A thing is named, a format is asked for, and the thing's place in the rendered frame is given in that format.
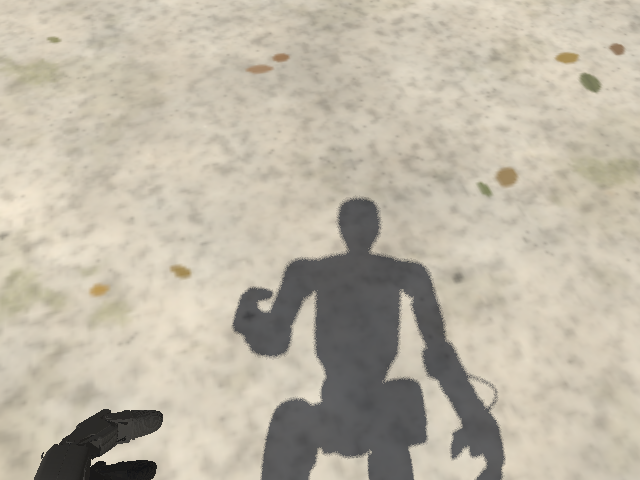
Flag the robot left hand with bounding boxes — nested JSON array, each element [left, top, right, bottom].
[[34, 409, 163, 480]]

